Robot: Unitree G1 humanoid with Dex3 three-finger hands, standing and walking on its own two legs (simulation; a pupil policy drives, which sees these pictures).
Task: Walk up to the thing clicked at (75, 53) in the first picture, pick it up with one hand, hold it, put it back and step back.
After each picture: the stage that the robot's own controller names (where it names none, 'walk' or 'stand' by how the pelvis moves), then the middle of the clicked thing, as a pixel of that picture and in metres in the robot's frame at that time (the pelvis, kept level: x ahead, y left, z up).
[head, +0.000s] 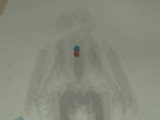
stand; (76, 51) +1.33 +0.09 -0.72
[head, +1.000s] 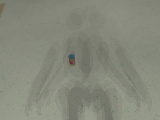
walk; (72, 60) +1.21 +0.23 -0.71
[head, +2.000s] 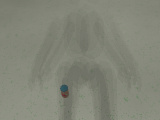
walk; (64, 91) +0.75 +0.22 -0.71
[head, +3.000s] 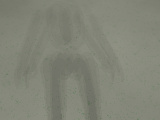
walk; out of the picture +0.41 +0.14 -0.70
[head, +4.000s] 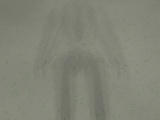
stand; out of the picture +0.33 +0.15 -0.72
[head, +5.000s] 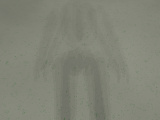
stand; out of the picture +0.33 +0.15 -0.73
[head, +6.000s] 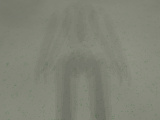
stand; out of the picture +0.34 +0.17 -0.73
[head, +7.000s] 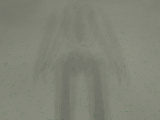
stand; out of the picture +0.33 +0.17 -0.73
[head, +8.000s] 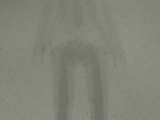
go down; out of the picture +0.34 +0.16 -0.71
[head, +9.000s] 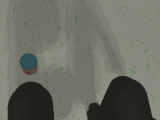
go down; (29, 64) +0.43 +0.17 -0.29
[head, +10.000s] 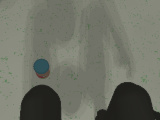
close in; (42, 69) +0.43 +0.16 -0.31
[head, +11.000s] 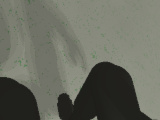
close in; out of the picture +0.43 +0.21 -0.23
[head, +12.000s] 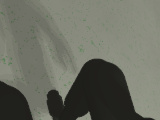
close; out of the picture +0.43 +0.22 -0.23
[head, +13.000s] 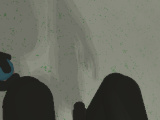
lift; (3, 74) +0.35 +0.22 -0.18
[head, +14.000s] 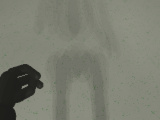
stand; out of the picture +0.23 +0.13 -0.62
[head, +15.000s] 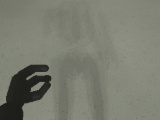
close; out of the picture +0.19 +0.14 -0.71
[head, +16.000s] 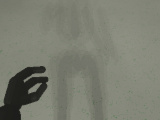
stand; out of the picture +0.18 +0.14 -0.70
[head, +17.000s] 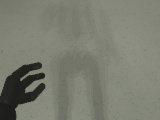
stand; out of the picture +0.19 +0.14 -0.70
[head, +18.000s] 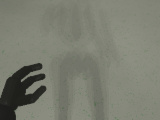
stand; out of the picture +0.20 +0.14 -0.70
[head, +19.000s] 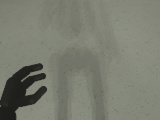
stand; out of the picture +0.21 +0.13 -0.68
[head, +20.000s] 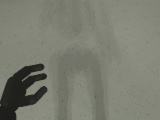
stand; out of the picture +0.22 +0.13 -0.67
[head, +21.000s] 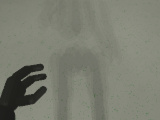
stand; out of the picture +0.24 +0.13 -0.68
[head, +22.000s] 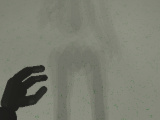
stand; out of the picture +0.26 +0.13 -0.66
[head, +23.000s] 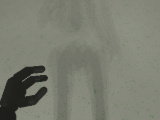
stand; out of the picture +0.27 +0.12 -0.66
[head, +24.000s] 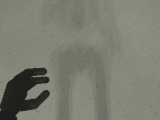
stand; out of the picture +0.28 +0.12 -0.64
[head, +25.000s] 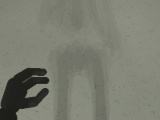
stand; out of the picture +0.29 +0.12 -0.64
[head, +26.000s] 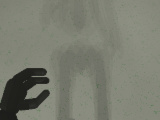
stand; out of the picture +0.30 +0.12 -0.63
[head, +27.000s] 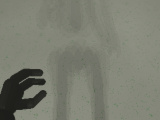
stand; out of the picture +0.30 +0.12 -0.65
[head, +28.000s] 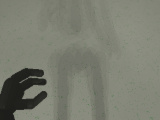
stand; out of the picture +0.30 +0.11 -0.66
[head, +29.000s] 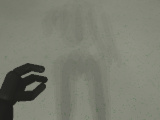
hold; out of the picture +0.28 +0.12 -0.71
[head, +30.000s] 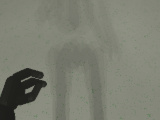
crouch; out of the picture +0.31 +0.12 -0.67
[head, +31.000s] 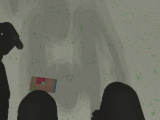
lower; (43, 84) +0.39 +0.12 -0.35
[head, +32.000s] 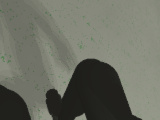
lower; out of the picture +0.39 +0.17 -0.26
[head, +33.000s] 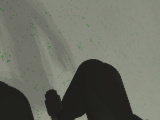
lower; out of the picture +0.40 +0.18 -0.26
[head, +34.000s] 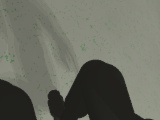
lower; out of the picture +0.40 +0.18 -0.25
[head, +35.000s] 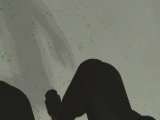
lower; out of the picture +0.40 +0.18 -0.26
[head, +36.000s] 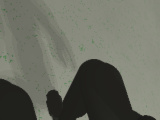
loosen; out of the picture +0.40 +0.18 -0.26
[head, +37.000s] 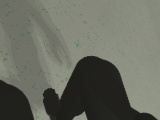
withdraw; out of the picture +0.42 +0.17 -0.25
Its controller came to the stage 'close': yes
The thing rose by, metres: 0.22
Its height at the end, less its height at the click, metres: -0.02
